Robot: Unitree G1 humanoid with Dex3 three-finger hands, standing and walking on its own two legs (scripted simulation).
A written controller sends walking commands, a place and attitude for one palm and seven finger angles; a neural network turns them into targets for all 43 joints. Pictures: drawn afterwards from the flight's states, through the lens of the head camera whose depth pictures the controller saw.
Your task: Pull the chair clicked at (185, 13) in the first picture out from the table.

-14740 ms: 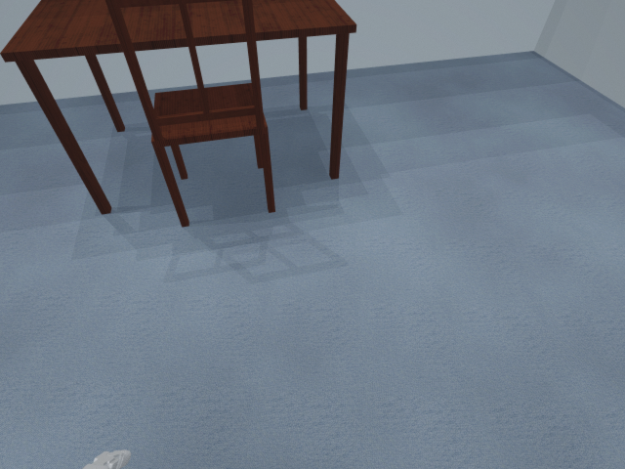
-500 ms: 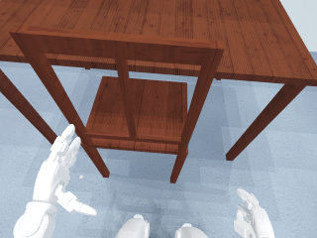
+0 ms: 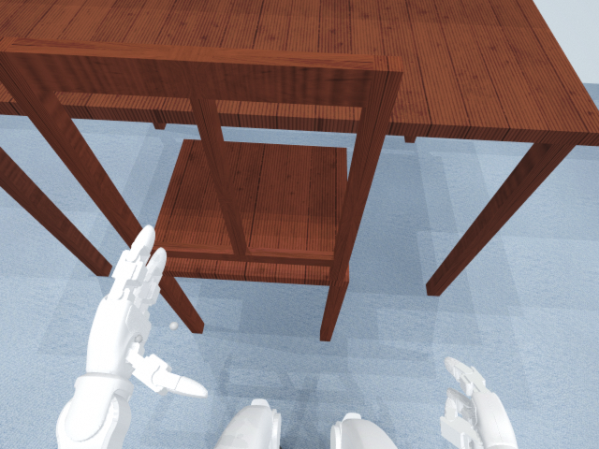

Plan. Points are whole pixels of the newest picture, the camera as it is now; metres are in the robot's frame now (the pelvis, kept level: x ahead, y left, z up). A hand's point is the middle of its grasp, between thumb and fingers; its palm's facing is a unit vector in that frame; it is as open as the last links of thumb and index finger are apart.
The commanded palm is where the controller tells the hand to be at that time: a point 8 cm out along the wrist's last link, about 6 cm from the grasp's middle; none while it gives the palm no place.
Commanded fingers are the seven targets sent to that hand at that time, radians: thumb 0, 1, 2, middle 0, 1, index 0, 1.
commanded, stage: aim the fingers beside a spindle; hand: left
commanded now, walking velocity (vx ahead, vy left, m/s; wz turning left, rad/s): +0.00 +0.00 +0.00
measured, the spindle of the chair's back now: (226, 193) +0.46 +0.13 +0.04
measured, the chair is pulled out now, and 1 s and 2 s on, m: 0.00 0.00 0.00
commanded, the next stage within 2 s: none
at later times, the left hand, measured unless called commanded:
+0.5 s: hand (219, 312) +0.29 +0.12 +0.01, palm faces -0.05 -1.00 +0.00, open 16.9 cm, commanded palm +0.27 +0.18 +0.02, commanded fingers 0.00 -0.50 0.30 -0.06 -0.08 -0.06 -0.08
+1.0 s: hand (222, 300) +0.30 +0.12 +0.02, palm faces -0.01 -1.00 -0.03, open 16.9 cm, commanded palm +0.27 +0.16 +0.00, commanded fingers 0.00 -0.50 0.30 -0.06 -0.08 -0.06 -0.08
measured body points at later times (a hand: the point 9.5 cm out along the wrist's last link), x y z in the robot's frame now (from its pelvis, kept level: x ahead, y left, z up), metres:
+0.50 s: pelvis +0.00 +0.00 -0.01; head +0.10 +0.00 +0.43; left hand +0.29 +0.18 +0.01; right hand +0.16 -0.24 -0.11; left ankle +0.02 +0.08 -0.64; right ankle +0.00 -0.08 -0.64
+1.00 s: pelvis +0.00 +0.00 -0.01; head +0.10 -0.01 +0.43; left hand +0.30 +0.17 +0.02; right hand +0.16 -0.23 -0.13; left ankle +0.02 +0.08 -0.64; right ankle +0.00 -0.08 -0.64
